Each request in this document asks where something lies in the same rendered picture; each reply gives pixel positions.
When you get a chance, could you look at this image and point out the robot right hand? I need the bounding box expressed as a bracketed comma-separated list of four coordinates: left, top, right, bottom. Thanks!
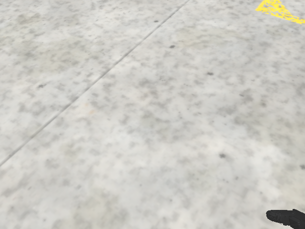
[266, 209, 305, 229]

